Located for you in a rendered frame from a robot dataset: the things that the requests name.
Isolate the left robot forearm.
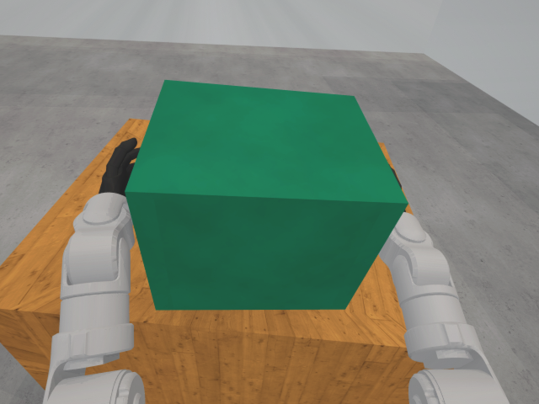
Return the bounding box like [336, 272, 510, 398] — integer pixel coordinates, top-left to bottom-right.
[42, 193, 135, 404]

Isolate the right robot upper arm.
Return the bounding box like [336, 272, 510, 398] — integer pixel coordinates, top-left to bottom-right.
[408, 369, 507, 404]

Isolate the carton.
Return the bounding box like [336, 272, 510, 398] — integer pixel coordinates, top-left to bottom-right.
[125, 80, 408, 310]

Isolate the right robot forearm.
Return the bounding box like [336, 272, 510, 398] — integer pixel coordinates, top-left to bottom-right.
[378, 212, 510, 404]

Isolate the pedestal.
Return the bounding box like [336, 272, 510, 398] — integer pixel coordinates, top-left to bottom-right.
[0, 119, 426, 404]

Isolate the left robot hand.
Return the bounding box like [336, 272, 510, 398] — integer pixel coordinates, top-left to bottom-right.
[99, 138, 140, 196]

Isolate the left robot upper arm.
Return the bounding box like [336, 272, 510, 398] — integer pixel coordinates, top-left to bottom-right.
[46, 369, 145, 404]

